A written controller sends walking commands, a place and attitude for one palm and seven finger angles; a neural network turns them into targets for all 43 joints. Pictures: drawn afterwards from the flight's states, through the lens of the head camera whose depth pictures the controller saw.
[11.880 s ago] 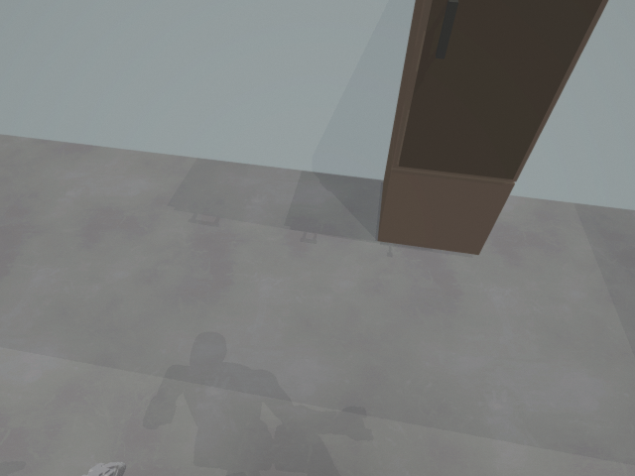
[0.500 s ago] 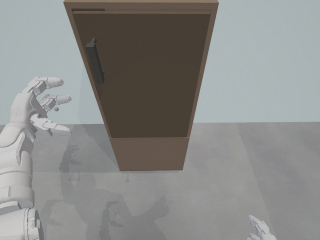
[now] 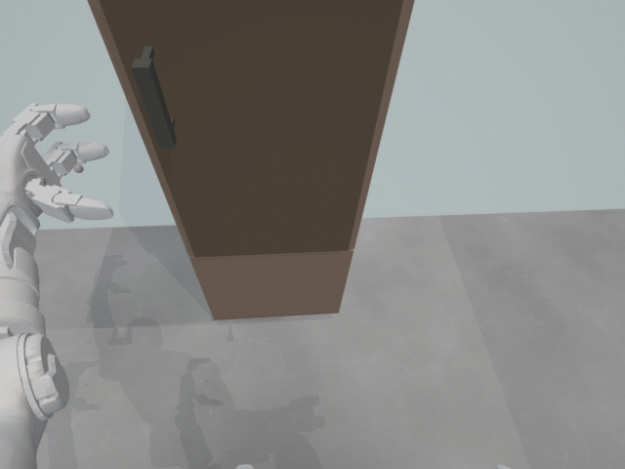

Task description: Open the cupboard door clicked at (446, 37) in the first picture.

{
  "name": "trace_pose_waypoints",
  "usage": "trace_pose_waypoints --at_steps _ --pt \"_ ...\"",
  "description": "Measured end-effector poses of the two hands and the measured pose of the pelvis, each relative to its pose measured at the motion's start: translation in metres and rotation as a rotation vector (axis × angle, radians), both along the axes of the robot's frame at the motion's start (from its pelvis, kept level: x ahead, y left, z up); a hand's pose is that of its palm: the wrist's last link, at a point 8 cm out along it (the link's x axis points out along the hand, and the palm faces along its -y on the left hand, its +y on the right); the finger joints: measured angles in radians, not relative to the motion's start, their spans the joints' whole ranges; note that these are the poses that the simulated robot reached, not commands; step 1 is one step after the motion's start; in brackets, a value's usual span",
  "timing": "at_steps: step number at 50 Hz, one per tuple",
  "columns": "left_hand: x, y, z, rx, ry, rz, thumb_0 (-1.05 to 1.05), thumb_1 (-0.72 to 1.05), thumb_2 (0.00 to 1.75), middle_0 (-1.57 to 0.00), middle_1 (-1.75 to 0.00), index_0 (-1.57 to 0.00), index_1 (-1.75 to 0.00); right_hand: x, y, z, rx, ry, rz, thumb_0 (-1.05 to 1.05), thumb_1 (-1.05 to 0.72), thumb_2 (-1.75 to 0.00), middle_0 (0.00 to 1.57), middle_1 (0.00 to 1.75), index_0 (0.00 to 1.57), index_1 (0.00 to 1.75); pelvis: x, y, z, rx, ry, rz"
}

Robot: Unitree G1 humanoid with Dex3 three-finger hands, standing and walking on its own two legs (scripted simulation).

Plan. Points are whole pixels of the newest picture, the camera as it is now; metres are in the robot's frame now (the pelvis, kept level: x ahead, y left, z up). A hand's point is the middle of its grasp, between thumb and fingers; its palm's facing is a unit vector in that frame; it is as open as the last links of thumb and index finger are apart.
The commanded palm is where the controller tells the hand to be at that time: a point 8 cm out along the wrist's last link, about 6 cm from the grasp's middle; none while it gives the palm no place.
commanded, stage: move the hooked fingers beside the handle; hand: left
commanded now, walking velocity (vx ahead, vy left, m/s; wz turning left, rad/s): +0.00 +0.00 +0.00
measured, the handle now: (158, 98) +0.59 +0.23 +0.13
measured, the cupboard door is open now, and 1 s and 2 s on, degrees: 0 0 0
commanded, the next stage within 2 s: slide the fingers in behind the handle in 1.36 s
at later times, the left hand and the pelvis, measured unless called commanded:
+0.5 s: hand (98, 129) +0.50 +0.28 +0.15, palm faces +0.07 -1.00 +0.01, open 14.0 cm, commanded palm +0.49 +0.33 +0.14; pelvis +0.00 +0.00 -0.01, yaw -1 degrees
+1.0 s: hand (90, 127) +0.52 +0.30 +0.14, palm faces +0.08 -1.00 +0.01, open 14.0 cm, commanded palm +0.49 +0.34 +0.13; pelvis +0.02 +0.01 -0.01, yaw -2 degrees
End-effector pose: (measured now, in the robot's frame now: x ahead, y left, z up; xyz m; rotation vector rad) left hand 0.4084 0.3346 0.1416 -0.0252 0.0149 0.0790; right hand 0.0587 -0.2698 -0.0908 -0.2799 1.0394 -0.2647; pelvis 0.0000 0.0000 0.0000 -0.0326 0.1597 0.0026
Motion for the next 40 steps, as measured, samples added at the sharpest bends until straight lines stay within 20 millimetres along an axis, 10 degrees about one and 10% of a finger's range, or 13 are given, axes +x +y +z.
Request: trace_pose_waypoints --at_steps 40 --pt "0.095 -0.002 -0.002 0.007 0.022 -0.012 -0.01 -0.49 0.3 -0.3 -1.2 -0.3 -1.2 -0.102 0.008 -0.001 -0.017 0.358 -0.18 0.0 -0.9 -0.9 0.2 0.3 0.2 0.3 0.01 0.006 -0.011 -0.021 0.153 -0.036"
